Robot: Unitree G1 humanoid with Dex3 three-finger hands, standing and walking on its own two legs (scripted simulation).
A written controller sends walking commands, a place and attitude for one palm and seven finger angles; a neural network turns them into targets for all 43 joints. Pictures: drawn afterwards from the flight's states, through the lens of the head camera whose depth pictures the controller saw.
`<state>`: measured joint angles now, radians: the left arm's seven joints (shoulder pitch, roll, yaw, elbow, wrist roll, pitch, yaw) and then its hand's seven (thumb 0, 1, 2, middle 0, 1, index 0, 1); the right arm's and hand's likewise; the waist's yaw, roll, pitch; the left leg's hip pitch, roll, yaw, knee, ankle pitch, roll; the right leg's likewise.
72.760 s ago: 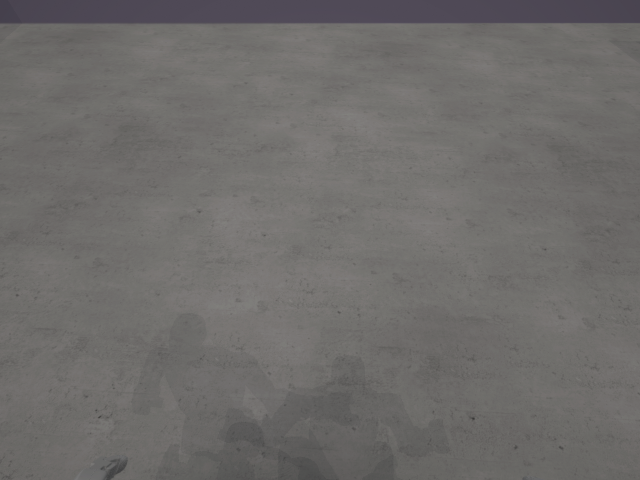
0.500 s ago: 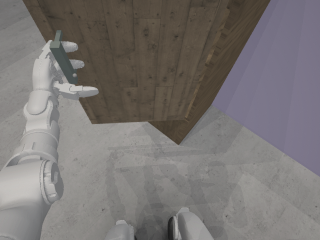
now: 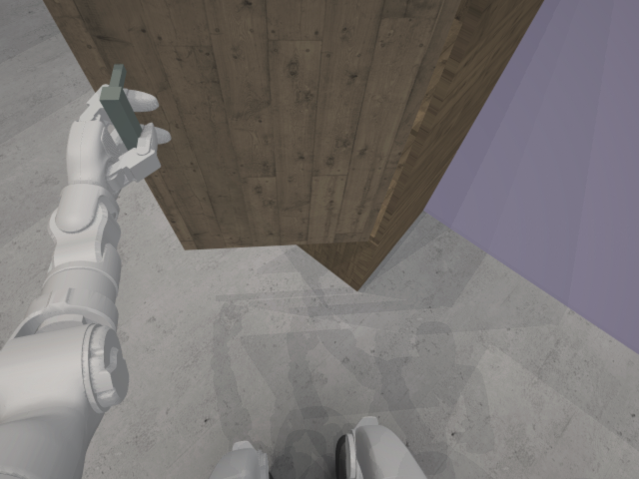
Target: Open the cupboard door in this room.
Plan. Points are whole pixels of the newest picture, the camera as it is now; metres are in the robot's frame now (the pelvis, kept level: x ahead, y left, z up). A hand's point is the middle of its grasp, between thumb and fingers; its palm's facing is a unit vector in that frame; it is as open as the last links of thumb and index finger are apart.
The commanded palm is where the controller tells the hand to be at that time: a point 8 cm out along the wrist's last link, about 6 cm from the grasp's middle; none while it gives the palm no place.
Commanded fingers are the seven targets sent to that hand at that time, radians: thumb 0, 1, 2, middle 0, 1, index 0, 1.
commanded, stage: pull the door open along its arc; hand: left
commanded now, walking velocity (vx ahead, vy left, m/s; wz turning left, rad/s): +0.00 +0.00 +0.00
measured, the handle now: (133, 121) +0.55 +0.20 +0.07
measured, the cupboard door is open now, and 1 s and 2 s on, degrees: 44 81 80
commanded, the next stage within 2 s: open thumb and fingers to let go in 1.00 s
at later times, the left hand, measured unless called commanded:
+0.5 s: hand (157, 215) +0.41 +0.16 +0.07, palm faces -0.03 -1.00 +0.01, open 5.7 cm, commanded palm +0.35 +0.21 +0.07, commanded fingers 0.00 0.90 0.90 -0.40 -1.35 -0.40 -1.35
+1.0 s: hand (240, 320) +0.28 +0.07 +0.08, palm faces +0.39 -0.92 +0.00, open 6.0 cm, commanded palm +0.22 +0.11 +0.07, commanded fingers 0.00 0.90 0.90 -0.40 -1.35 -0.40 -1.35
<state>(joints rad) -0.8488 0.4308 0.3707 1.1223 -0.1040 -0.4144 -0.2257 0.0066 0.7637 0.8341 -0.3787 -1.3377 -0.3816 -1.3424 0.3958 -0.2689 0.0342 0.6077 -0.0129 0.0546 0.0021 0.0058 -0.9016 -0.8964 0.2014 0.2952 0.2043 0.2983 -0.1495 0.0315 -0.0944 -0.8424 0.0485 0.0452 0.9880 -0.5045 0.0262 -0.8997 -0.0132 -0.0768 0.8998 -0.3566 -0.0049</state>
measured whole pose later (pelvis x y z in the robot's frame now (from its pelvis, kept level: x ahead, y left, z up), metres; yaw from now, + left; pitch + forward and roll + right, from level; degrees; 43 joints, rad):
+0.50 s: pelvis +0.01 +0.00 +0.02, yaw -1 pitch +17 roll -1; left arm -0.36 0.25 0.26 0.62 -0.21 -0.37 -0.21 0.01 0.73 0.75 -0.37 -1.35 -0.37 -1.35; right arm 0.38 -0.26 0.00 0.55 0.02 0.05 0.03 0.01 -0.90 -0.90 0.20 0.30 0.20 0.30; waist -0.08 0.04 -0.13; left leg -0.69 0.05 0.08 0.87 -0.48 0.03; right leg -0.77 -0.01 -0.04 0.82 -0.34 0.00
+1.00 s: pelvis +0.02 -0.03 +0.02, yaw +2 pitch +9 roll +0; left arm 0.25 -0.10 -0.19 0.02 0.08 -0.24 0.48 0.02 0.66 0.72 -0.36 -1.29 -0.40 -1.35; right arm 0.16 -0.15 0.03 0.51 -0.06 0.04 0.00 0.01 -0.90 -0.90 0.20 0.30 0.20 0.30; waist 0.01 0.03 -0.11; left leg -0.50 0.04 0.02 0.83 -0.48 -0.02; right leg -0.59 -0.01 -0.10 0.83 -0.40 -0.04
